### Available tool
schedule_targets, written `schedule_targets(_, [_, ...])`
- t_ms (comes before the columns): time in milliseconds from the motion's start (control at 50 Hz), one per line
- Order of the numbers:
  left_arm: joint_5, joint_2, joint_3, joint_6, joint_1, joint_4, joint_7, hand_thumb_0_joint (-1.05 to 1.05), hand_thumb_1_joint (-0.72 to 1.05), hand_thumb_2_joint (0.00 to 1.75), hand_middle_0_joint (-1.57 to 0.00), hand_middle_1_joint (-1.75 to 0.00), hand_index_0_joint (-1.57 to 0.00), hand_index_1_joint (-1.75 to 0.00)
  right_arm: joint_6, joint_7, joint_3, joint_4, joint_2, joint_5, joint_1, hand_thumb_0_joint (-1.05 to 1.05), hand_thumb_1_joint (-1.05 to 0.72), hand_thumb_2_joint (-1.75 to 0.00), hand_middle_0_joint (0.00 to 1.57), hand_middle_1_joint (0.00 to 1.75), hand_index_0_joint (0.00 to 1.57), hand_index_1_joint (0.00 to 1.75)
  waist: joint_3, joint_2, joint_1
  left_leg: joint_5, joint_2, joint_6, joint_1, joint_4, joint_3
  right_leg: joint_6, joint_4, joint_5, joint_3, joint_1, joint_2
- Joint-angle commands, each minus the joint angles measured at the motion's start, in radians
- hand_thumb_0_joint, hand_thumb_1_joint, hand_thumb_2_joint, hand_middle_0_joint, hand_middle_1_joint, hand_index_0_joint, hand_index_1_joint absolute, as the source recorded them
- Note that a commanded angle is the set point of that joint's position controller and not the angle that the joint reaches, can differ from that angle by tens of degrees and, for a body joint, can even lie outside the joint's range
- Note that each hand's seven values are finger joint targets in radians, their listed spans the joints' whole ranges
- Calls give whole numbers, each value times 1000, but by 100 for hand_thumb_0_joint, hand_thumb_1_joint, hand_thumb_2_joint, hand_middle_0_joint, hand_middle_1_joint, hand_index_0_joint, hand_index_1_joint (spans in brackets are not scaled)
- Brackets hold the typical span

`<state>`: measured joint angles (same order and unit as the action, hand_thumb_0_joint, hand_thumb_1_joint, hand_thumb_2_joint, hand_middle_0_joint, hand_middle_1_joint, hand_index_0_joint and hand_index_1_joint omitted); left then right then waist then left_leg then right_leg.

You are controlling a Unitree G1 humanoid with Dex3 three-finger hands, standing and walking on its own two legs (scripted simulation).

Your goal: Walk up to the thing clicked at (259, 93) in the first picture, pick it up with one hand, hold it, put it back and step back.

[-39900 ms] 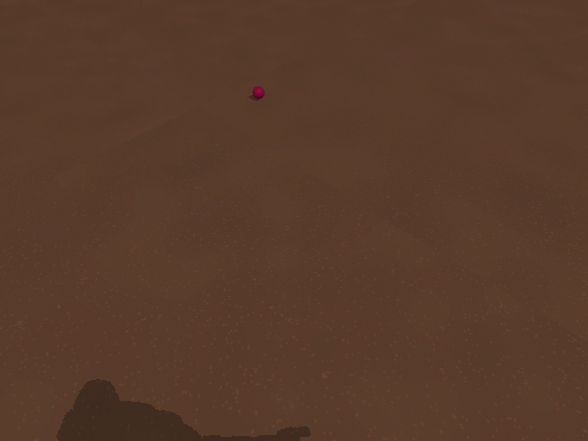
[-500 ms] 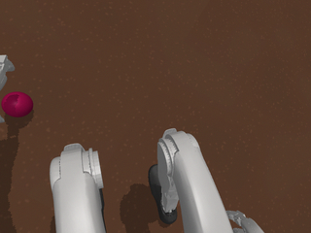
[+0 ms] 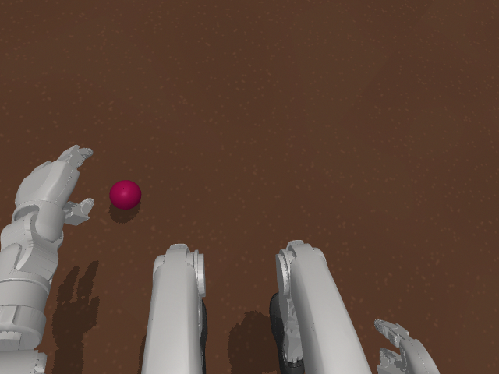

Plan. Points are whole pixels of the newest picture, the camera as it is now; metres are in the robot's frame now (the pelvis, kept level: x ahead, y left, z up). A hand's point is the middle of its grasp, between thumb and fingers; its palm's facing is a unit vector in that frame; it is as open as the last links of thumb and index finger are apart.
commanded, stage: home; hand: left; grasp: from above
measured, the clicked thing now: (125, 194) +0.48 +0.31 -0.41
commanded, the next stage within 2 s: none
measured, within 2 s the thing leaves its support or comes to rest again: neither
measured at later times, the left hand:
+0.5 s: hand (37, 278) +0.26 +0.23 +0.09, palm faces +0.05 -0.93 -0.35, open 7.4 cm
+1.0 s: hand out of the picture +0.22 +0.20 +0.22, palm faces +0.18 -0.96 -0.19, open 7.4 cm
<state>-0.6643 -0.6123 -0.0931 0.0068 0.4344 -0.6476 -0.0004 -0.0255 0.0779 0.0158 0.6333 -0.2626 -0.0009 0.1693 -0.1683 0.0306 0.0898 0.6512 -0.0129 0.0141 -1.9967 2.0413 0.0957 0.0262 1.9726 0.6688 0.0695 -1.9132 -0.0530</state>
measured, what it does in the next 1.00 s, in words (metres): rises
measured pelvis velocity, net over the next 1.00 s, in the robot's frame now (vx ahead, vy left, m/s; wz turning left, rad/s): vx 0.09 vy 0.00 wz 0.13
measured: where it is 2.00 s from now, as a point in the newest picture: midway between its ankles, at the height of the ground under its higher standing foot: (242, 354)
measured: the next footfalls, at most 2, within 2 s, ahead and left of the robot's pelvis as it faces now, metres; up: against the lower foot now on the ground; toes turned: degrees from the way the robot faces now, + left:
none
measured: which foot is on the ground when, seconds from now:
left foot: down 0.00-1.00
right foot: down 0.00-1.00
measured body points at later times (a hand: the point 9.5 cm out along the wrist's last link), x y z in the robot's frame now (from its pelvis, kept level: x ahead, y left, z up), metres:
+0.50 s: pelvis +0.04 +0.00 +0.18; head +0.14 +0.03 +0.62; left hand +0.25 +0.28 +0.12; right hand +0.25 -0.21 +0.10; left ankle +0.08 +0.11 -0.41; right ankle +0.09 -0.13 -0.41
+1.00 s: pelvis +0.09 +0.00 +0.27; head +0.10 +0.01 +0.72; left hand +0.21 +0.25 +0.24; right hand +0.28 -0.22 +0.21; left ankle +0.08 +0.11 -0.41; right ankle +0.09 -0.13 -0.41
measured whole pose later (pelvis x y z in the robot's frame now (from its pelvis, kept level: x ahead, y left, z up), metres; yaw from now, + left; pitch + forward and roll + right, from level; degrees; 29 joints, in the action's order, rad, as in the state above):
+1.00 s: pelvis +0.09 +0.00 +0.27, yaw +8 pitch +11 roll -3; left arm 0.06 -0.22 -0.04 -0.46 -0.52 0.14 0.03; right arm 0.21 -0.19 0.04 0.50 -0.22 -0.02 0.30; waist -0.18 0.05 0.05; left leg 0.48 0.00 0.00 -0.72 1.01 0.07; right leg 0.00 0.94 0.49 0.04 -0.64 -0.03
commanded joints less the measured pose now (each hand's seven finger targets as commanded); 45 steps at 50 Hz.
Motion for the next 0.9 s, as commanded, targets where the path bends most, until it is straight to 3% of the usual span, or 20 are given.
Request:
schedule_targets(0, [125,-186,-92,-6,94,302,27,0,90,90,-20,-30,-20,-30,43,-35,-83,-98,-188,-21,71,0,-90,-90,20,30,20,30,-558,169,-23,-89,-17,17,604,-397,17,-59,-298,-157,15,345,-3])
schedule_targets(60, [196,-131,-85,-36,1,409,38,0,89,90,-20,-30,-20,-30,62,-54,-85,-124,-177,-28,45,0,-90,-90,20,30,20,30,-567,158,-24,-82,-12,17,675,-462,3,-57,-379,-154,4,440,1])
schedule_targets(100, [248,-67,-57,-67,-83,429,39,0,89,90,-20,-30,-20,-30,79,-69,-84,-131,-172,-34,23,0,-90,-90,20,30,20,30,-507,144,-17,-63,-12,15,708,-520,6,-56,-429,-139,-1,473,4])
schedule_targets(140, [294,-63,-76,-95,-139,478,47,0,84,87,-20,-29,-20,-29,94,-83,-83,-141,-167,-39,6,0,-90,-90,20,30,20,30,-519,136,-27,-83,-9,13,771,-556,8,-55,-473,-151,-8,530,6])
schedule_targets(180, [350,-20,-58,-124,-198,534,50,0,90,90,-20,-30,-20,-30,110,-95,-79,-155,-155,-41,-9,0,-90,-90,20,30,20,30,-508,126,-22,-89,-5,14,803,-591,0,-54,-524,-154,-18,591,7])
schedule_targets(220, [401,24,-38,-156,-257,533,54,0,90,90,-20,-30,-20,-30,126,-108,-70,-162,-143,-43,-26,0,-90,-90,20,30,20,30,-433,107,-7,-60,-4,16,820,-638,-2,-51,-582,-131,-25,627,7])
schedule_targets(260, [453,24,-57,-181,-287,589,60,0,90,90,-20,-30,-20,-30,141,-122,-67,-179,-140,-45,-34,0,-90,-90,20,30,20,30,-433,104,-17,-50,-3,16,876,-684,-2,-50,-635,-123,-32,683,6])
schedule_targets(300, [504,62,-40,-207,-355,624,62,0,90,90,-20,-30,-20,-30,155,-134,-62,-188,-128,-44,-34,0,-90,-90,20,30,20,30,-405,109,-11,-75,-3,13,926,-736,-5,-50,-687,-141,-35,739,8])
schedule_targets(320, [529,66,-52,-219,-381,644,66,0,90,90,-20,-30,-20,-30,162,-140,-58,-195,-124,-44,-33,0,-90,-90,20,30,20,30,-400,105,-13,-64,0,13,951,-767,6,-49,-711,-136,-36,771,8])
schedule_targets(440, [626,164,-23,-293,-544,708,80,0,90,90,-20,-30,-20,-30,197,-187,-27,-207,-95,-46,4,0,-90,-90,20,30,20,30,-297,100,-15,-135,-4,2,1115,-923,21,-47,-856,-200,-33,917,11])
schedule_targets(520, [683,209,-25,-346,-647,777,83,0,90,90,-20,-30,-20,-30,216,-223,-13,-221,-80,-43,39,0,-90,-90,20,30,20,30,-273,87,-16,-286,2,-1,1211,-987,-8,-47,-956,-312,-31,1060,11])
schedule_targets(600, [725,249,-31,-386,-773,850,82,0,90,90,-20,-30,-20,-30,233,-253,-5,-240,-67,-36,69,0,-90,-90,20,30,20,30,-248,77,-23,-401,8,-2,1305,-1055,-26,-43,-1041,-411,-23,1191,9])
schedule_targets(700, [736,290,-3,-415,-894,937,71,0,90,90,-20,-30,-20,-30,255,-274,-5,-264,-57,-28,86,0,-90,-90,20,30,20,30,-184,68,-34,-460,7,-4,1378,-1128,-28,-42,-1108,-456,-11,1258,8])
schedule_targets(780, [729,295,-2,-422,-942,964,58,0,90,90,-20,-30,-20,-30,269,-278,-15,-277,-59,-20,89,0,-90,-90,20,30,20,30,-123,21,-35,-466,10,2,1390,-1156,-28,-35,-1155,-462,-10,1292,9])
schedule_targets(880, [724,294,4,-421,-935,971,37,0,90,90,-20,-30,-20,-30,291,-280,-21,-284,-69,-13,75,0,-90,-90,20,30,20,30,-54,6,-37,-378,15,6,1385,-1185,-39,-30,-1191,-380,-9,1283,15])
